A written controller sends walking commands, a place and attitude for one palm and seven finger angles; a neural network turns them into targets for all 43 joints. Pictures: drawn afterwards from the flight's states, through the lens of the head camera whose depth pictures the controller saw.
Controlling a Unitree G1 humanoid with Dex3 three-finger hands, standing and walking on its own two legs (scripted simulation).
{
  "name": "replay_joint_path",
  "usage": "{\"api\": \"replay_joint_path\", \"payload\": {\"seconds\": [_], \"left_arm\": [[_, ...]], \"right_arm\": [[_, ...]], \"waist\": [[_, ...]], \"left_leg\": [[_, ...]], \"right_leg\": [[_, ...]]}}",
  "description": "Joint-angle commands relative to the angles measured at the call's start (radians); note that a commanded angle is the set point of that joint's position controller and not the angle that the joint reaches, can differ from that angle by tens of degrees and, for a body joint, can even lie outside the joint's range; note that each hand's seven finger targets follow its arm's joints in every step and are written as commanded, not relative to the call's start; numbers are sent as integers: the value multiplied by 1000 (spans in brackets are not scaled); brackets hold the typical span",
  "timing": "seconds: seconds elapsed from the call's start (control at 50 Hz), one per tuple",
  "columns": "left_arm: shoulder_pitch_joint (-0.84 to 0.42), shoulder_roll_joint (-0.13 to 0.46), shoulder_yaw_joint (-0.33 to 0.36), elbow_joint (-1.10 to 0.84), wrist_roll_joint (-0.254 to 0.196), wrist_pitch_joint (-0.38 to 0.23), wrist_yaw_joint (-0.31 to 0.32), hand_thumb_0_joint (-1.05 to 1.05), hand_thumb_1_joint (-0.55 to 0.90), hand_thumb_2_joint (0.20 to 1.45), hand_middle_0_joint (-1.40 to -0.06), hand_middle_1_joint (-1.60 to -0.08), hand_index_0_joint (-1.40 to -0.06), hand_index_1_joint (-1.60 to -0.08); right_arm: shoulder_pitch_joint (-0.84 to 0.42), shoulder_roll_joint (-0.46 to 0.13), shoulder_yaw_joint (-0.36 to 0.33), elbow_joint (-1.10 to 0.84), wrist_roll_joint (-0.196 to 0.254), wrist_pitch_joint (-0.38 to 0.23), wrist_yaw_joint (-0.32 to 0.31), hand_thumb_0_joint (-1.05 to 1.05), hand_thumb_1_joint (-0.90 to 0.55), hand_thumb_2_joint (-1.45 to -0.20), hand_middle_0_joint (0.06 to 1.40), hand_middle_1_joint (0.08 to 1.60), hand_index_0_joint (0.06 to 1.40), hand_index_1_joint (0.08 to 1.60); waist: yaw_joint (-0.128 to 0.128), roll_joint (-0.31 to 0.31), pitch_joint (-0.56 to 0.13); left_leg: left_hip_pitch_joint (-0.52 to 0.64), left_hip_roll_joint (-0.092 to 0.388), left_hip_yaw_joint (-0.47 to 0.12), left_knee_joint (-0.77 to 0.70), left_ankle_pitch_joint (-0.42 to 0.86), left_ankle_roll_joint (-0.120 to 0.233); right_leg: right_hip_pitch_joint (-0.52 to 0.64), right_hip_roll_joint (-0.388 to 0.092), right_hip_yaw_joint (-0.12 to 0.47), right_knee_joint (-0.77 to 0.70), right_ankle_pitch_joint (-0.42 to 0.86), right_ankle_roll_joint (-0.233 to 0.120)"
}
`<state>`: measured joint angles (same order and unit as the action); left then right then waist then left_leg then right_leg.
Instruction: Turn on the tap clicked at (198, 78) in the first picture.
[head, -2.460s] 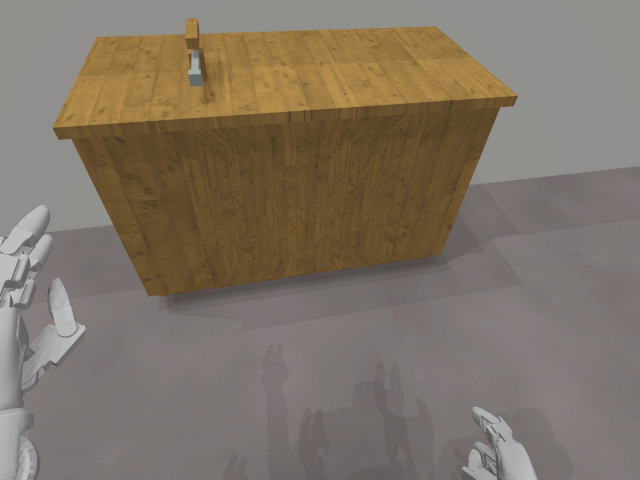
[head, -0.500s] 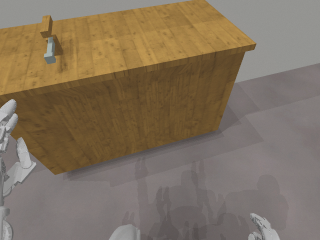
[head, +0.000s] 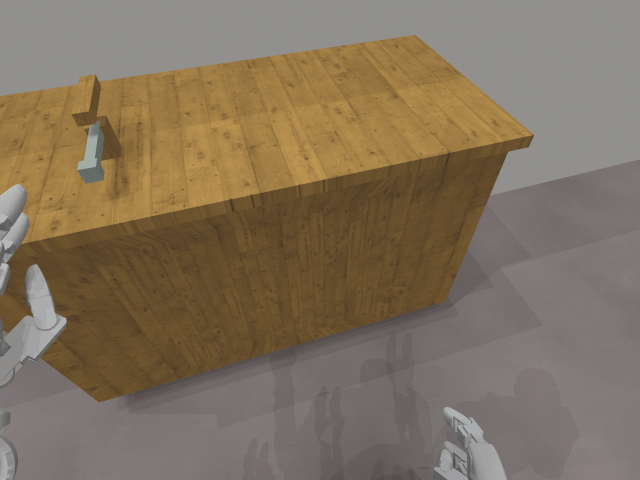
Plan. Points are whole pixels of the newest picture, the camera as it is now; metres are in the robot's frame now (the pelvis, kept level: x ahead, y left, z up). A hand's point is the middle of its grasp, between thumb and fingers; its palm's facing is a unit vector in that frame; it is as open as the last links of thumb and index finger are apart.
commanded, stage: take the last steps up to it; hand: left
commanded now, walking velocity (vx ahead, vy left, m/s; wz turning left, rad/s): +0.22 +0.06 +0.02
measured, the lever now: (91, 170) +0.54 +0.41 +0.08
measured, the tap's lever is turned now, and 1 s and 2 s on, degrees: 0 0 0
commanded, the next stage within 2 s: come to a stop and stand still in 0.32 s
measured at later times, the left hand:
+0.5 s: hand (97, 233) +0.32 +0.25 +0.18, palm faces +0.44 -0.81 -0.38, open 7.4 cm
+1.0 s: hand (57, 228) +0.32 +0.29 +0.19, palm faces +0.51 -0.78 -0.36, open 7.4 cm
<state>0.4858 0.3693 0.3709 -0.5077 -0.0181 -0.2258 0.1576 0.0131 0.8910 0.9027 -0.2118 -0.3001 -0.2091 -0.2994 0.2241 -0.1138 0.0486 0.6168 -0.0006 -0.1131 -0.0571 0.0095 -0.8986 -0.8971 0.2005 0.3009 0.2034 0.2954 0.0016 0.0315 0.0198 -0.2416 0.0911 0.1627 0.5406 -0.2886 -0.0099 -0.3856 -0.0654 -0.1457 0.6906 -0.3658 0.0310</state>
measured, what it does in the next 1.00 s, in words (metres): steps on the spot: right foot, then left foot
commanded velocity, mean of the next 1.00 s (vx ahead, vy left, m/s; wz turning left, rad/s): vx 0.02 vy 0.03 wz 0.00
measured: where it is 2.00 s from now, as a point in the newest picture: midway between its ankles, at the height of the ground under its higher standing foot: outside the picture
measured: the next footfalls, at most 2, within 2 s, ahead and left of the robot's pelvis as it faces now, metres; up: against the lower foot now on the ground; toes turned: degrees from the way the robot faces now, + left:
right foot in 0.02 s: +0.09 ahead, -0.10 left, +0.00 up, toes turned -9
left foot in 0.38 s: +0.14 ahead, +0.11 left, +0.00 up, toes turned +5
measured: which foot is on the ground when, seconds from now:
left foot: down 0.00-0.04, up 0.06-0.36, down 0.38-1.00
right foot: up 0.00-0.00, down 0.02-0.40, up 0.42-0.58, down 0.60-1.00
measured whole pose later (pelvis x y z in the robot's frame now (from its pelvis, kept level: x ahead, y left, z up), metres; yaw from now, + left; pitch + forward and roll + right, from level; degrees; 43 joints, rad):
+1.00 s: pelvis +0.07 +0.01 +0.00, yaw +0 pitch -2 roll +0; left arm 0.20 0.43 0.44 -0.32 -0.03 -0.23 0.13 0.01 0.89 0.90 -0.22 -0.30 -0.21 -0.30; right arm 0.22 -0.23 -0.01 0.60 0.01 -0.13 -0.03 0.01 -0.90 -0.90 0.20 0.30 0.20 0.29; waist 0.05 -0.04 0.10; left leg -0.26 0.00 0.06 0.54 -0.24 0.03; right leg -0.28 -0.02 -0.09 0.52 -0.19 -0.02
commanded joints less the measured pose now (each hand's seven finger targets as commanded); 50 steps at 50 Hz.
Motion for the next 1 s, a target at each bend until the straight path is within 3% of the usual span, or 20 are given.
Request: {"api": "replay_joint_path", "payload": {"seconds": [0.0,0.02,0.04,0.06,0.1,0.16,0.24,0.32,0.38,0.4,0.46,0.52,0.58,0.66,0.76,0.84,0.86,0.88,0.92,0.98], "left_arm": [[-125,148,94,-102,12,-30,21,0,900,900,-200,-300,-200,-300],[-124,170,102,-78,17,-25,23,0,900,900,-200,-300,-200,-300],[-162,186,120,-79,-3,-24,17,0,900,900,-200,-300,-200,-300],[-171,181,111,-90,-5,-36,12,0,900,900,-200,-300,-200,-300],[-127,175,116,-110,5,-59,9,0,900,900,-200,-300,-200,-300],[-110,176,121,-163,12,-82,17,0,900,900,-200,-300,-200,-300],[-43,171,133,-217,1,-82,35,0,900,900,-200,-300,-200,-300],[-57,166,124,-220,-5,-73,41,0,900,900,-200,-300,-200,-300],[-73,150,114,-148,-14,-79,29,0,900,900,-200,-300,-200,-300],[-94,165,111,-159,-9,-78,24,0,900,900,-200,-300,-200,-300],[-85,144,78,-220,-7,-67,15,0,900,900,-200,-300,-200,-300],[-41,155,90,-252,-13,-39,15,0,900,900,-200,-300,-200,-300],[-45,162,110,-218,-10,-32,17,0,900,900,-200,-300,-200,-300],[-50,162,111,-133,-25,-1,16,0,900,900,-200,-300,-200,-300],[-57,163,115,-136,-6,-5,23,0,900,900,-200,-300,-200,-300],[-74,156,86,-228,-9,-8,27,0,900,900,-200,-300,-200,-300],[-987,890,660,-291,115,-77,17,0,900,900,-200,-300,-200,-300],[-452,328,246,203,22,-40,-44,0,900,900,-200,-300,-200,-300],[-343,111,55,47,-16,-84,-51,0,900,900,-200,-300,-200,-300],[-184,132,23,-159,-19,-97,-37,0,900,900,-200,-300,-200,-300]], "right_arm": [[-86,-179,-86,-123,5,-20,-28,0,-900,-900,200,300,200,300],[-82,-155,-81,-132,6,-14,-24,0,-900,-900,200,300,200,300],[-115,-182,-92,-138,2,-23,-18,0,-900,-900,200,300,200,300],[-103,-187,-96,-121,2,-23,-11,0,-900,-900,200,300,200,300],[-110,-174,-79,-99,0,-2,-6,0,-900,-900,200,300,200,300],[-119,-175,-81,-113,-2,9,-12,0,-900,-900,200,300,200,300],[-108,-161,-88,-157,-7,1,-16,0,-900,-900,200,300,200,300],[-70,-189,-110,-168,0,4,-28,0,-900,-900,200,300,200,300],[-64,-212,-112,-171,13,6,-26,0,-900,-900,200,300,200,300],[-82,-207,-105,-169,1,1,-27,0,-900,-900,200,300,200,300],[-72,-203,-100,-155,1,-15,-10,0,-900,-900,200,300,200,300],[-69,-203,-85,-167,1,-31,2,0,-900,-900,200,300,200,300],[-80,-192,-70,-173,2,-28,-3,0,-900,-900,200,300,200,300],[-71,-161,-66,-166,3,-12,-7,0,-900,-900,200,300,200,300],[-110,-148,-42,-166,-2,20,-22,0,-900,-900,200,300,200,300],[-98,-185,-69,-182,2,30,-29,0,-900,-900,200,300,200,300],[35,-204,-127,-162,-32,-59,-32,0,-900,-900,200,300,200,300],[-24,-133,-89,-121,-16,-70,-7,0,-900,-900,200,300,200,300],[-52,-165,-82,-182,21,-91,29,0,-900,-900,200,300,200,300],[-89,-220,-97,-193,13,-110,51,0,-900,-900,200,300,200,300]], "waist": [[-2,-35,-118],[-3,-269,-124],[21,-363,-91],[6,-313,-73],[0,-165,-65],[-7,-148,-97],[22,-166,-150],[-8,-54,-138],[-12,235,-132],[-14,294,-94],[0,166,-108],[-6,209,-127],[-2,124,-129],[-10,-193,-133],[3,-186,-159],[1,-63,-175],[70,-224,18],[42,-196,-128],[24,85,-168],[50,183,-161]], "left_leg": [[-140,82,-55,127,-37,78],[-315,-40,-2,376,-167,37],[-414,-63,-88,558,-245,14],[-438,-35,-168,654,-201,3],[-440,2,-179,681,-116,-13],[-309,13,-131,444,-80,-7],[-166,-35,-23,134,-20,8],[50,-45,-11,-98,136,14],[200,253,-439,-210,286,185],[154,310,-527,-255,240,236],[163,234,-330,-151,548,181],[100,181,-192,-133,571,102],[-32,136,-135,-74,364,43],[-109,-58,-99,198,-97,-28],[-121,-68,-139,119,-92,-14],[48,-5,-161,-125,238,10],[-151,-43,-61,37,235,12],[-60,-122,-168,82,50,11],[29,-88,-116,-59,98,4],[25,22,-250,-191,215,49]], "right_leg": [[297,-51,121,-284,70,-63],[373,-250,481,-378,96,-165],[367,-344,649,-434,116,-216],[344,-361,633,-435,109,-237],[327,-307,407,-380,301,-216],[275,-257,218,-339,518,-183],[324,-220,176,-297,501,-177],[236,-158,145,-178,320,-109],[-78,32,53,187,-220,-24],[-126,26,87,289,-263,-25],[-60,18,100,117,-117,-17],[102,48,49,-93,12,-10],[286,23,83,-256,284,-16],[250,-202,354,-313,762,-142],[327,-185,251,-255,756,-136],[251,-107,208,-218,403,-74],[115,-63,299,-321,471,-29],[126,-173,385,-314,440,-159],[276,-159,341,-317,456,-125],[259,-19,194,-210,174,-55]]}}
